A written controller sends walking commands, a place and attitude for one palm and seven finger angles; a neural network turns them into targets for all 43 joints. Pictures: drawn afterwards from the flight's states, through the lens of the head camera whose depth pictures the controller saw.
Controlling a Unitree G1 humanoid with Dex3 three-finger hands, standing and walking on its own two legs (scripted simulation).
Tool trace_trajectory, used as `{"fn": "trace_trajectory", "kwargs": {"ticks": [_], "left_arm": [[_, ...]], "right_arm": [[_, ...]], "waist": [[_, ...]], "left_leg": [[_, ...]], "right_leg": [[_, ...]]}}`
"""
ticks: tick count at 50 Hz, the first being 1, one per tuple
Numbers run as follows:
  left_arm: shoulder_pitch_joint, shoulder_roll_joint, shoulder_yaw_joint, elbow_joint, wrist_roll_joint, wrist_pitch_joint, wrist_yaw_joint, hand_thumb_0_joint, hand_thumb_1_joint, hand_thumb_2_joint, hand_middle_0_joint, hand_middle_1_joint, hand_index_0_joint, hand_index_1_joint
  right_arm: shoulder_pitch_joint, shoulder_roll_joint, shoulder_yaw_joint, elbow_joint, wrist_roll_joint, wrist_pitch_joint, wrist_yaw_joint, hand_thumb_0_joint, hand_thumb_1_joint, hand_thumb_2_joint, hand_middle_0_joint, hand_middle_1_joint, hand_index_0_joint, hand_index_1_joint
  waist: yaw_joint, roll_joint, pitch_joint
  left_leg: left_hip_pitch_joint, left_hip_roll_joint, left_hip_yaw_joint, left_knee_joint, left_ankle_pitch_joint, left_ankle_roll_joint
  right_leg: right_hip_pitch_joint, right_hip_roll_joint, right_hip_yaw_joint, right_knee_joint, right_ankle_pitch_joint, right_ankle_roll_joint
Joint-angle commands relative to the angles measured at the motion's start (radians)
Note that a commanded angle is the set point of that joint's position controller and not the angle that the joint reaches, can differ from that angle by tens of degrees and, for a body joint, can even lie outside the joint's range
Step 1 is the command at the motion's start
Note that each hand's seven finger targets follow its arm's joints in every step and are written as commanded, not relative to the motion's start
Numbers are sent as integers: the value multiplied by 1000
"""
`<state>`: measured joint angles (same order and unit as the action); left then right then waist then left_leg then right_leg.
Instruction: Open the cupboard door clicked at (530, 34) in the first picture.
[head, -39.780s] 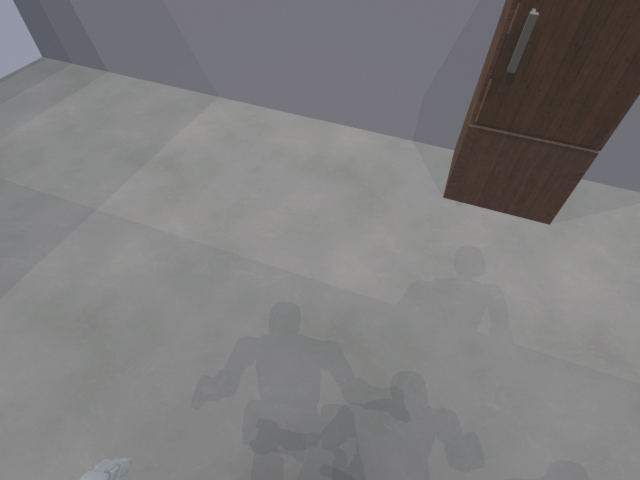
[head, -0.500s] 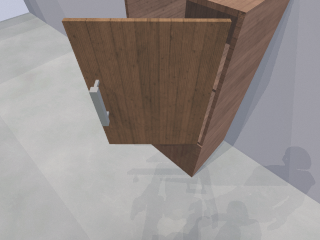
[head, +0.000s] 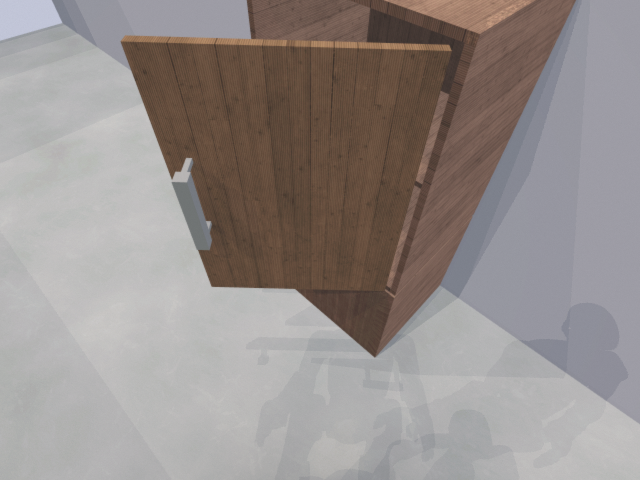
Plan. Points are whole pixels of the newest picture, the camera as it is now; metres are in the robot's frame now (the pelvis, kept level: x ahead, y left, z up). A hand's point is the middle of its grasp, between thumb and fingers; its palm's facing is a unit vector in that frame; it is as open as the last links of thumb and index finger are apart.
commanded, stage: look again from close up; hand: left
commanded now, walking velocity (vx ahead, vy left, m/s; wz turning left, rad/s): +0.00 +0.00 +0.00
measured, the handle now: (196, 205) +0.55 +0.26 -0.03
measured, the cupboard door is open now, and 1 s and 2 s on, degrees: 43 43 43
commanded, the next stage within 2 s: raise the hand with hooked fingers in 0.56 s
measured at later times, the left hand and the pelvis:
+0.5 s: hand out of the picture +0.02 +0.19 -0.17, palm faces +0.01 -0.97 -0.22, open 7.4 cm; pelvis -0.01 -0.01 +0.00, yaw +0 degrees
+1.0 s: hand (169, 463) +0.15 +0.19 -0.04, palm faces +0.02 -1.00 -0.02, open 8.2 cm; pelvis -0.07 +0.00 -0.08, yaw +2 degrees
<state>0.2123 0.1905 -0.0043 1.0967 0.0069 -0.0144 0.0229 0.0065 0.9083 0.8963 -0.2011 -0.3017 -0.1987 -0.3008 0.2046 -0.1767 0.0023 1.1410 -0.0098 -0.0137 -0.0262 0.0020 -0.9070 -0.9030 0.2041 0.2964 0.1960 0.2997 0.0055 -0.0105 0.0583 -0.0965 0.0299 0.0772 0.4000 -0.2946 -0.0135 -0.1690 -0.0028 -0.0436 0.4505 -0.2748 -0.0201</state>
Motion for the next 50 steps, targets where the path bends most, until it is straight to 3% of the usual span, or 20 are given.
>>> {"fn": "trace_trajectory", "kwargs": {"ticks": [1, 6, 23, 32, 33, 34, 35, 36, 37, 38, 39, 40, 41, 42, 43, 45, 46, 47, 50], "left_arm": [[31, 136, 32, -39, 4, -18, 12, 0, 900, 900, -200, -300, -200, -300], [28, 137, 31, -36, 4, -17, 10, 0, 900, 900, -200, -300, -200, -300], [20, 156, 34, -37, 4, -21, 7, 0, 900, 900, -200, -300, -200, -300], [20, 157, 31, -34, 4, -21, 6, 0, 900, 900, -200, -300, -200, -300], [158, 116, 23, 16, 8, -32, 47, 0, 900, 900, -200, -300, -200, -300], [-623, 408, 240, -1464, -190, -258, 37, 0, 877, 890, -202, -315, -202, -315], [-106, 344, 243, -1177, -104, -223, 72, 0, 853, 880, -203, -330, -203, -330], [142, 88, 111, -1033, -165, -112, 84, 0, 830, 870, -205, -345, -205, -345], [62, 24, 99, -990, -185, -125, 62, 0, 807, 860, -207, -360, -207, -360], [-27, 79, 152, -984, -204, -191, 37, 0, 783, 850, -208, -375, -208, -375], [10, 83, 197, -891, -212, -262, -1, 0, 760, 840, -210, -390, -210, -390], [112, 37, 201, -811, -228, -341, -49, 0, 737, 830, -212, -405, -212, -405], [203, 15, 205, -767, -235, -418, -106, 0, 713, 820, -213, -420, -213, -420], [245, -6, 199, -780, -249, -502, -164, 0, 690, 810, -215, -435, -215, -435], [258, -14, 191, -773, -258, -583, -224, 0, 667, 800, -217, -450, -217, -450], [216, 40, 211, -779, -273, -726, -350, 0, 620, 780, -220, -480, -220, -480], [223, 95, 262, -747, -283, -750, -405, 0, 597, 770, -222, -495, -222, -495], [204, 115, 267, -803, -302, -732, -441, 0, 573, 760, -223, -510, -223, -510], [81, 169, 313, -1000, -362, -617, -451, 0, 503, 730, -228, -555, -228, -555]], "right_arm": [[51, -115, -18, -31, -4, -18, -9, 0, -900, -900, 200, 300, 200, 300], [47, -116, -16, -31, -4, -17, -8, 0, -900, -900, 200, 300, 200, 300], [47, -132, -17, -30, -5, -21, -5, 0, -900, -900, 200, 300, 200, 300], [45, -135, -17, -28, -5, -18, -3, 0, -900, -900, 200, 300, 200, 300], [-36, -131, -28, -94, 8, -20, 6, 0, -900, -900, 200, 300, 200, 300], [11, -260, -44, -440, 58, -166, -39, 0, -900, -900, 200, 300, 200, 300], [-51, -197, -41, -405, 35, -238, -73, 0, -900, -900, 200, 300, 200, 300], [-61, -152, -39, -412, 61, -257, -65, 0, -900, -900, 200, 300, 200, 300], [-24, -177, -44, -395, 60, -264, -59, 0, -900, -900, 200, 300, 200, 300], [-36, -205, -62, -445, 50, -277, -54, 0, -900, -900, 200, 300, 200, 300], [-17, -215, -77, -456, 33, -283, -50, 0, -900, -900, 200, 300, 200, 300], [-32, -210, -82, -487, 24, -295, -39, 0, -900, -900, 200, 300, 200, 300], [-48, -201, -84, -523, 26, -309, -20, 0, -900, -900, 200, 300, 200, 300], [-53, -194, -87, -554, 18, -320, -3, 0, -900, -900, 200, 300, 200, 300], [-63, -193, -92, -583, 15, -329, 12, 0, -900, -900, 200, 300, 200, 300], [-76, -202, -102, -627, 17, -341, 34, 0, -900, -900, 200, 300, 200, 300], [-62, -212, -110, -649, 22, -338, 42, 0, -900, -900, 200, 300, 200, 300], [-87, -221, -106, -701, 32, -331, 41, 0, -900, -900, 200, 300, 200, 300], [-95, -220, -94, -795, 50, -311, 11, 0, -900, -900, 200, 300, 200, 300]], "waist": [[-2, -1, -49], [0, -1, -24], [1, 14, -51], [0, 11, -24], [39, 19, -10], [-70, 190, -510], [31, 296, -468], [1, 244, -282], [-49, 43, -123], [-67, -62, -6], [-67, -167, -15], [-33, -199, -24], [14, -116, -55], [40, -123, -145], [52, -131, -178], [48, -119, -240], [61, -86, -267], [70, -60, -314], [59, -8, -395]], "left_leg": [[-12, 90, -69, -50, 269, 34], [-25, 90, -71, -62, 229, 33], [-26, 91, -78, -74, 214, 31], [-39, 88, -82, -81, 179, 29], [-116, 95, -10, 150, 154, 1], [92, -44, -56, 7, 325, 29], [95, -22, -28, 10, 454, 41], [-6, -5, -57, 22, 397, 8], [-86, -5, -62, 54, 306, 19], [-176, -12, -78, 100, 192, 31], [-258, -20, -75, 150, 103, 29], [-355, -29, -76, 208, 34, 21], [-407, -43, -64, 260, 19, 11], [-458, -51, -58, 323, 16, 4], [-530, -55, -54, 389, 4, 0], [-664, -63, -52, 512, -29, -1], [-701, -64, -52, 559, -22, 2], [-735, -71, -36, 583, -63, 9], [-766, -70, -37, 609, -130, 28]], "right_leg": [[36, -117, 95, -48, 374, -27], [21, -116, 98, -64, 326, -27], [28, -121, 106, -79, 294, -28], [3, -119, 110, -97, 241, -27], [8, -191, 161, -77, 620, 26], [159, -83, 103, 4, 535, -18], [127, -30, 60, 52, 367, -43], [10, -28, -5, 27, 230, -25], [-102, -19, -36, 19, 205, 0], [-217, -15, -44, 30, 123, 17], [-300, -14, -55, 61, 15, 24], [-362, -12, -55, 118, -68, 22], [-380, -17, -43, 187, -78, 7], [-398, -16, -40, 266, -76, 0], [-434, -14, -27, 336, -68, -4], [-501, -20, 15, 443, -78, -10], [-502, -26, 51, 480, -72, -19], [-515, -32, 73, 487, -138, -13], [-513, -32, 111, 467, -274, 0]]}}
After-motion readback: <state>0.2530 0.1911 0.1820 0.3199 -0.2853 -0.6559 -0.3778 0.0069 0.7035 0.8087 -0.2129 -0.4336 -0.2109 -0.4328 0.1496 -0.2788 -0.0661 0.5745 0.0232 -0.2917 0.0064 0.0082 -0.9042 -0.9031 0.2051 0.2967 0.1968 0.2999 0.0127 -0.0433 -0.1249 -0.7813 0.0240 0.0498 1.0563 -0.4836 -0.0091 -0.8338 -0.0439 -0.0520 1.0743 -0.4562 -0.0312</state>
